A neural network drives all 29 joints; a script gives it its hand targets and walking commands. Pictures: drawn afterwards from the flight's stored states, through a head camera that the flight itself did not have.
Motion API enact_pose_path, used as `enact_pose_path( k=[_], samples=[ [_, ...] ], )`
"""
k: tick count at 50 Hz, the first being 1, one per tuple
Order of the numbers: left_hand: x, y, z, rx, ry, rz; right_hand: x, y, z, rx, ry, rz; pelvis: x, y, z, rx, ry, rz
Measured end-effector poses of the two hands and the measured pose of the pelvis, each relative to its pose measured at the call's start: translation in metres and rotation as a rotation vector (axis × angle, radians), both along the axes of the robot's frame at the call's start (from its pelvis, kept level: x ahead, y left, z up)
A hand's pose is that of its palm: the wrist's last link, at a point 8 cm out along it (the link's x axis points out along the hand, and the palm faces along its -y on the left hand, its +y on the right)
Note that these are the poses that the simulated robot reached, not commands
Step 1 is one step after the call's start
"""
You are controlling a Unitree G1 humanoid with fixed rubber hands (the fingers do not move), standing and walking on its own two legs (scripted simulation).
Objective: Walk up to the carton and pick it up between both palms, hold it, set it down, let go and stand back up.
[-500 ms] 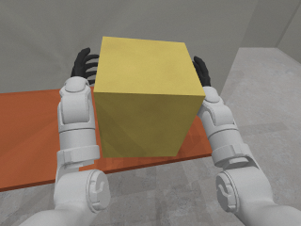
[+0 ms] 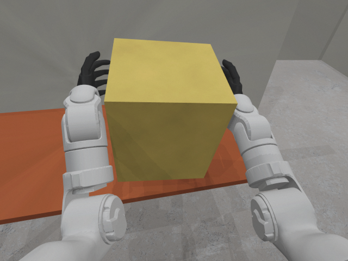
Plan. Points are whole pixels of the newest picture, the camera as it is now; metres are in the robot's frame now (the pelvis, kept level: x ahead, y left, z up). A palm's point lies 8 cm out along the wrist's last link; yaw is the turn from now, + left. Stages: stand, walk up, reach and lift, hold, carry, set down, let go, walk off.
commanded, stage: hold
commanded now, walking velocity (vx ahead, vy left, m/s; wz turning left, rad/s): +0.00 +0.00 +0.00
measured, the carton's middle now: (163, 114) +0.37 +0.00 +0.18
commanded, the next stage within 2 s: none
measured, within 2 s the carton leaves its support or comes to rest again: neither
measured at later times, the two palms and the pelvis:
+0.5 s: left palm (79, 88) +0.35 +0.16 +0.27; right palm (230, 89) +0.36 -0.15 +0.25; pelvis +0.00 -0.01 +0.00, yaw +0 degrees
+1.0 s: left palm (81, 77) +0.37 +0.15 +0.28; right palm (230, 81) +0.37 -0.15 +0.26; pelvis +0.00 -0.02 +0.00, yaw +1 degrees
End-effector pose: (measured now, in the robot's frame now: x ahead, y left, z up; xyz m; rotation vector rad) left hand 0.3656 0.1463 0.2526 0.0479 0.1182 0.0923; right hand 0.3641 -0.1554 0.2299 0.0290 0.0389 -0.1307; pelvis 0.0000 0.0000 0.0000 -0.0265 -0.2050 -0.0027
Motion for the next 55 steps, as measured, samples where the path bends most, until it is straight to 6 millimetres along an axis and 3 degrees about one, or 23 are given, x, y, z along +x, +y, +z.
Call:
enact_pose_path(
  k=[4,16,29,41,49,55],
  samples=[
    [-0.001,-0.003,-0.005,-0.013,0.024,-0.005,-0.002,-0.003,-0.005,0.001,0.023,-0.001,0.000,-0.002,0.000,0.003,0.003,0.000],
    [-0.010,0.006,0.014,-0.030,-0.025,0.020,-0.002,0.006,0.018,-0.017,-0.023,0.026,-0.002,-0.007,0.001,0.005,0.010,-0.002],
    [-0.020,0.007,0.019,-0.030,-0.036,0.003,-0.013,0.006,0.024,0.010,-0.034,0.015,-0.004,-0.005,0.000,0.003,-0.004,0.005],
    [-0.012,0.006,0.022,-0.027,-0.006,0.009,-0.005,0.005,0.023,-0.002,-0.002,0.020,-0.008,-0.008,0.000,0.013,0.014,-0.007],
    [0.000,0.008,0.029,-0.018,-0.016,0.021,0.010,0.007,0.031,-0.012,-0.012,0.033,-0.001,-0.015,0.001,0.013,0.028,0.012],
    [0.001,0.007,0.024,-0.031,-0.020,0.010,0.009,0.006,0.031,-0.019,-0.014,0.027,0.007,-0.017,0.000,0.002,0.012,0.027]
  ],
)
